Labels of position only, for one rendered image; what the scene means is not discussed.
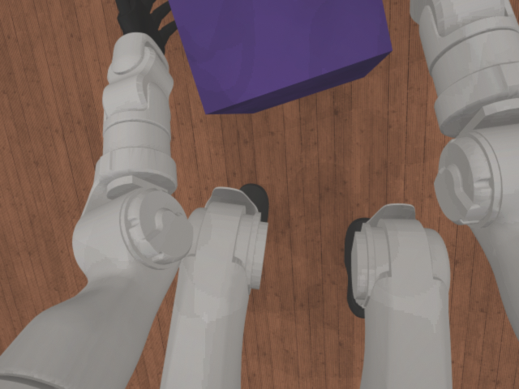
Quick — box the robot left hand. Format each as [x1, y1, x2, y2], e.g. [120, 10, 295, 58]
[115, 0, 178, 55]

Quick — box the robot left thigh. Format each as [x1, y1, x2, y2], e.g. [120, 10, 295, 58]
[160, 201, 268, 389]

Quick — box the robot right forearm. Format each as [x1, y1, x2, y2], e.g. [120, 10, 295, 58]
[410, 0, 519, 138]

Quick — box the left robot upper arm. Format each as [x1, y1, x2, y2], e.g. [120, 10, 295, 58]
[0, 187, 194, 389]

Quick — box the carton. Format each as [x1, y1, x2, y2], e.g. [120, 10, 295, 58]
[168, 0, 392, 114]

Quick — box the right robot upper arm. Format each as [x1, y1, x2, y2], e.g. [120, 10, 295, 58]
[434, 123, 519, 341]

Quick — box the robot left forearm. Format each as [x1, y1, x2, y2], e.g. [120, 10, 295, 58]
[80, 32, 178, 218]

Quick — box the right robot shin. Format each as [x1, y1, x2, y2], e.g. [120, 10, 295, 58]
[355, 203, 450, 309]

